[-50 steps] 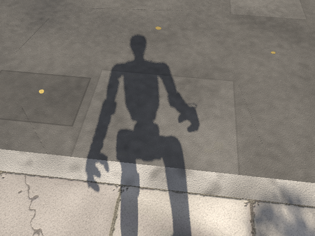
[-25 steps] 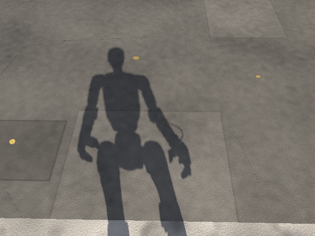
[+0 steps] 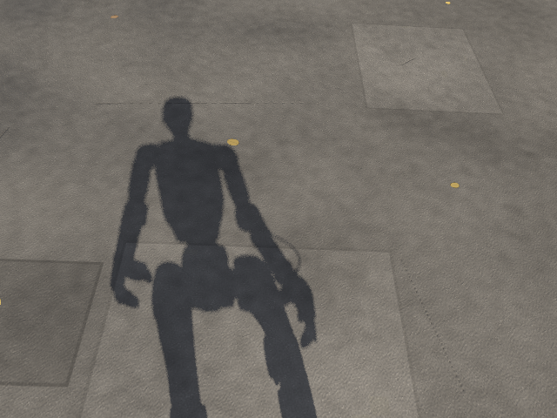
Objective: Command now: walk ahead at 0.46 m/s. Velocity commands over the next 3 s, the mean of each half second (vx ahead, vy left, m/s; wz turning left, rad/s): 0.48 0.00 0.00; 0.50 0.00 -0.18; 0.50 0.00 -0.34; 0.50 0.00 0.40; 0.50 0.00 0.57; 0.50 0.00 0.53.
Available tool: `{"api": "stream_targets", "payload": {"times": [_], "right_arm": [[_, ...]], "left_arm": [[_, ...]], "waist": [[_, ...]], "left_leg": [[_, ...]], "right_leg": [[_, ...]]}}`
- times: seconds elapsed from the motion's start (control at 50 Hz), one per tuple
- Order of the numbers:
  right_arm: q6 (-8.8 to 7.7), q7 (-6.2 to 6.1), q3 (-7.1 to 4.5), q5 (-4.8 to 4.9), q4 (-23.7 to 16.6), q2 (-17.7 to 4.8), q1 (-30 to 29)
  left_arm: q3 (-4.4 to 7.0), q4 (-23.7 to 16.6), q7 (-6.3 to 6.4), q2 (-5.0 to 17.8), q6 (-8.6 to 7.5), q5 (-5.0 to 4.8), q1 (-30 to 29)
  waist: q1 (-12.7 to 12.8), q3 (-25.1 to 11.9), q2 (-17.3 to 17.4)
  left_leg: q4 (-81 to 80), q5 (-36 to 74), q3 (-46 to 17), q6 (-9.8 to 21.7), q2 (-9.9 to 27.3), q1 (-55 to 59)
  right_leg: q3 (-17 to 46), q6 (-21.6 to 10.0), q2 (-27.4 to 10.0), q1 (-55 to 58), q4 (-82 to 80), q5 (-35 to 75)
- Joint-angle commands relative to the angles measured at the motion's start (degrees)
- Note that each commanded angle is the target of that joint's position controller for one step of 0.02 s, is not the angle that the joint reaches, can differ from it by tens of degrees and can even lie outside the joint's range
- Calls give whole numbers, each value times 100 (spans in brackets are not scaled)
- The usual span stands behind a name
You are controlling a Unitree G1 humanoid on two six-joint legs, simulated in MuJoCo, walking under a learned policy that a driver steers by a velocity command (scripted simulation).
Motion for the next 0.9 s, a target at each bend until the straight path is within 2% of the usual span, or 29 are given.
{"api": "stream_targets", "payload": {"times": [0.02,0.06,0.12,0.2,0.24,0.26,0.28,0.3,0.32,0.34,0.36,0.38,0.4,0.42,0.44,0.46,0.48,0.5,0.54,0.6,0.66,0.74,0.78,0.82,0.84,0.86,0.88,0.9], "right_arm": [[-77,-45,-86,-11,-184,-696,182],[-56,-101,-90,11,-140,-744,322],[-36,-143,-111,40,-90,-829,510],[24,-152,-145,90,66,-813,839],[74,-163,-185,112,118,-858,874],[97,-166,-210,116,117,-903,825],[115,-167,-238,113,93,-977,730],[139,-171,-262,124,63,-1038,628],[164,-168,-235,115,11,-978,507],[158,-158,-172,28,-148,-864,425],[26,-69,75,45,-215,-11,1161],[-146,-25,-26,198,-159,-422,785],[-230,-20,-121,318,-386,-753,170],[-253,-70,-139,308,-477,-828,-201],[-217,-125,-199,208,-497,-817,-363],[-133,-149,-225,157,-483,-705,-211],[-52,-162,-218,153,-474,-543,-93],[10,-174,-212,161,-490,-429,-71],[76,-184,-224,127,-662,-452,-454],[79,-137,-221,48,-901,-502,-1142],[52,-54,-150,72,-1069,-406,-1799],[20,63,-88,128,-1343,-452,-2587],[-40,128,-99,144,-1453,-571,-2700],[-100,149,-168,154,-1412,-789,-2354],[-123,129,-264,142,-1262,-966,-1779],[-149,78,-410,84,-993,-1300,-738],[-144,23,-544,-47,-857,-1847,161],[-94,60,-498,-19,-798,-1758,360]], "left_arm": [[76,-376,-12,320,-68,45,-475],[32,-502,-51,181,-43,51,-830],[-56,-701,-137,51,-27,-2,-1446],[-127,-932,-270,101,-39,-52,-2062],[-136,-1045,-341,173,-71,-61,-2200],[-116,-1057,-363,252,-86,-58,-2127],[-61,-1023,-365,387,-96,-47,-1892],[32,-901,-345,568,-100,-24,-1384],[181,-597,-306,837,-89,-27,-368],[303,-345,-244,1221,-72,43,788],[344,-185,-251,1594,-32,80,1311],[195,-177,-242,1101,0,56,1277],[115,-278,-222,847,-18,27,683],[50,-410,-221,665,-51,47,179],[3,-442,-246,500,-89,113,-142],[-36,-425,-261,372,-127,173,-274],[-49,-371,-274,326,-139,173,-258],[-46,-307,-260,367,-149,147,-169],[-11,-215,-182,571,-166,134,26],[16,-144,-72,717,-135,123,315],[18,-77,-44,774,-113,75,600],[30,116,-40,823,-36,-5,1162],[65,146,-13,903,29,-24,1236],[109,115,6,1014,86,-26,1132],[96,70,6,988,104,-24,1011],[25,-14,-3,785,103,22,948],[-113,-183,-17,266,48,75,1281],[-203,-188,-30,29,-52,-16,1634]], "waist": [[41,566,756],[-6,586,672],[-153,703,678],[-311,990,666],[-256,1055,696],[-158,995,731],[15,810,824],[308,458,930],[797,-117,888],[1206,-974,425],[787,-1994,-1211],[968,-1972,-1014],[883,-981,-826],[694,-482,-257],[486,-105,6],[248,-30,-106],[141,34,-180],[81,148,-218],[73,416,-187],[211,584,-111],[406,686,-116],[673,872,-83],[616,869,-155],[346,663,-323],[13,339,-330],[-412,-395,-215],[-491,-1416,753],[-380,-2169,1912]], "left_leg": [[-1543,544,-1508,733,1328,904],[-1553,1174,-1116,722,1215,887],[-1643,1357,-785,693,1163,841],[-1547,1494,-657,735,1354,1284],[-1350,1905,-640,700,1509,1594],[-1176,2346,-599,654,1553,1704],[-868,3295,-534,593,1554,1756],[-300,4466,-419,518,1483,1738],[773,4982,-210,360,1226,1373],[2519,3462,-53,171,935,-25],[4731,-888,-194,-196,-181,-2235],[5543,-1759,-1005,-85,-116,-2833],[5718,-1415,-859,3,198,-3302],[5468,-873,-700,39,496,-3096],[5096,-553,-626,29,671,-2793],[4834,-359,-691,49,834,-2380],[4639,-314,-687,47,875,-2162],[4402,-314,-659,27,920,-2116],[3868,33,-599,-74,990,-2403],[2781,1104,-531,-184,964,-2761],[1678,1937,-303,-182,729,-2470],[914,1862,-271,-196,519,-2451],[614,1524,-346,-139,445,-2340],[432,1152,-284,-51,293,-1660],[291,1061,-166,63,154,-818],[528,1211,-337,292,385,740],[599,948,-2081,889,1821,3060],[-264,29,-4095,1328,2567,3765]], "right_leg": [[166,95,-285,-1382,-531,776],[64,200,-202,-1180,-1170,1199],[-82,265,-55,-777,-2060,1697],[-155,181,14,-712,-2627,1669],[-160,46,40,-624,-2829,1379],[-199,-37,96,-391,-2925,1194],[-299,-130,240,105,-2973,1026],[-464,-247,450,917,-2972,939],[-504,-433,543,2284,-2982,1074],[595,-789,-436,4287,-2687,1161],[3487,-1745,-1921,6251,-3354,-80],[4188,-1625,-1870,6044,-4008,-586],[3261,-1348,-1665,5237,-4100,-308],[2531,-1193,-1461,4242,-4253,295],[2009,-1104,-1254,3370,-4421,813],[1671,-1043,-1090,2852,-4580,985],[1512,-1051,-1017,2555,-4742,943],[1361,-1079,-992,2338,-4893,909],[1160,-1123,-1001,2133,-5136,957],[808,-999,-870,2274,-5234,1216],[393,-803,-659,2316,-5231,1379],[547,-786,-841,2889,-4938,1236],[738,-732,-1019,3203,-4641,1306],[893,-620,-1100,3296,-4230,1778],[774,-498,-909,3208,-3621,2524],[534,-311,-548,2613,-2384,2577],[64,76,178,680,-212,874],[434,186,591,-451,1055,-2125]]}}
Next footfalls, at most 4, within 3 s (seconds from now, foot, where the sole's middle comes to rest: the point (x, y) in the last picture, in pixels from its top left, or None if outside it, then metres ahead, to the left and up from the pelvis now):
0.34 right None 0.36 -0.15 -0.78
0.86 left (226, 370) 0.67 0.10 -0.78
1.40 right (343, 297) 0.88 -0.23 -0.78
1.96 left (283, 205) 1.24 -0.07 -0.78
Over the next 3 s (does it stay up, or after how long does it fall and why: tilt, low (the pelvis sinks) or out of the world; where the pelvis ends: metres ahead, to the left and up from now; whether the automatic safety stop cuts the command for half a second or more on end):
stays up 1.63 -0.03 -0.03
